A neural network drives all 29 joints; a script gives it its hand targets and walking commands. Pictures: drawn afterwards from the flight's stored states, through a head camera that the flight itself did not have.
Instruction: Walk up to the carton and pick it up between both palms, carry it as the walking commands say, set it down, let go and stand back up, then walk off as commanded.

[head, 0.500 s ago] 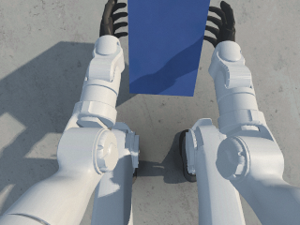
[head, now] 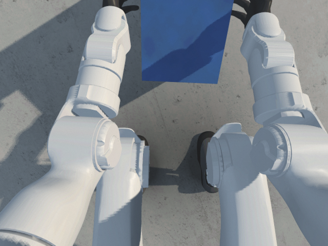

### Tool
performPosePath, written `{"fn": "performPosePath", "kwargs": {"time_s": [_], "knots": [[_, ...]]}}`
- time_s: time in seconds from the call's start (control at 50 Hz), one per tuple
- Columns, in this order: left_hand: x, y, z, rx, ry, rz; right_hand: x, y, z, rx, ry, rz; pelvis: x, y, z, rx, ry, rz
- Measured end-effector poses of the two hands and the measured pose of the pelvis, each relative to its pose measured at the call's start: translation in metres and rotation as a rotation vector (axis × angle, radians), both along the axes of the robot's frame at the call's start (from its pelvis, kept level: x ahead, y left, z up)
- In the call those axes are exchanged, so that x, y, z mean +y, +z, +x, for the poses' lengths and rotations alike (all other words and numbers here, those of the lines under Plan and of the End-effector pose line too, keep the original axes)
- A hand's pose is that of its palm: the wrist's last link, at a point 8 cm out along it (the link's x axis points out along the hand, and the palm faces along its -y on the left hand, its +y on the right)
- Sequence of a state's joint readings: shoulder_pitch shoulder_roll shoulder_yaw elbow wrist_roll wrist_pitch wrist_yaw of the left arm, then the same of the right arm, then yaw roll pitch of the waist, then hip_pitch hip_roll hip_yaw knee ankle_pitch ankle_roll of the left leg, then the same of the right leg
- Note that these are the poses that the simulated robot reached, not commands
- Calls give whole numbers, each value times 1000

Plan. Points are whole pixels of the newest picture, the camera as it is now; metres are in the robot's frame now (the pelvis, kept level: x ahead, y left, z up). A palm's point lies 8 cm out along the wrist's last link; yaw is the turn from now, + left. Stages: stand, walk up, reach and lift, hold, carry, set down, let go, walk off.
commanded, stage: set down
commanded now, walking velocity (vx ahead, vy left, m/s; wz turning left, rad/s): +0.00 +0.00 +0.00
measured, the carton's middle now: (181, 13) +0.56 -0.02 -0.24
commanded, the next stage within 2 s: none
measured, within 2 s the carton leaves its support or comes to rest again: rests again in 1.92 s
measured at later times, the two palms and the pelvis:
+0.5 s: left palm (115, 3) +0.56 +0.11 -0.17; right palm (255, 8) +0.54 -0.15 -0.16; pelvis +0.01 +0.00 -0.01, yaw -1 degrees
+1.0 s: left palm (115, 0) +0.56 +0.11 -0.17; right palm (254, 6) +0.55 -0.16 -0.17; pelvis +0.02 +0.00 -0.01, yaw +0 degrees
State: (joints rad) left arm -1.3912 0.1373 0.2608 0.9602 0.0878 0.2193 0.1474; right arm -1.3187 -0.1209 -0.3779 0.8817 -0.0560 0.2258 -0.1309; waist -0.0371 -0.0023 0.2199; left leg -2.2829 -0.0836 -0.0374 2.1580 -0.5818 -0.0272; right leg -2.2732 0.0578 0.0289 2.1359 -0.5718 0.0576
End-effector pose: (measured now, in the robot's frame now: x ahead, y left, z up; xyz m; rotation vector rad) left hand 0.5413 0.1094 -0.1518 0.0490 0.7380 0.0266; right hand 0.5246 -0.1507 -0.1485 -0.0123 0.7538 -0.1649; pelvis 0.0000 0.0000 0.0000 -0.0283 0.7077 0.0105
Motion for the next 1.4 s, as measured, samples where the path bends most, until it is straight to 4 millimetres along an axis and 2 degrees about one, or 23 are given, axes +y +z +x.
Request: {"fn": "performPosePath", "kwargs": {"time_s": [0.24, 1.4], "knots": [[1, -10, 12, -18, -17, -21, -3, -9, 12, -12, 22, 21, -2, -10, 2, -18, -11, 7], [3, -29, 28, -44, -36, -57, -6, -28, 29, -37, 35, 55, -2, -10, 22, 28, -13, 7]]}}
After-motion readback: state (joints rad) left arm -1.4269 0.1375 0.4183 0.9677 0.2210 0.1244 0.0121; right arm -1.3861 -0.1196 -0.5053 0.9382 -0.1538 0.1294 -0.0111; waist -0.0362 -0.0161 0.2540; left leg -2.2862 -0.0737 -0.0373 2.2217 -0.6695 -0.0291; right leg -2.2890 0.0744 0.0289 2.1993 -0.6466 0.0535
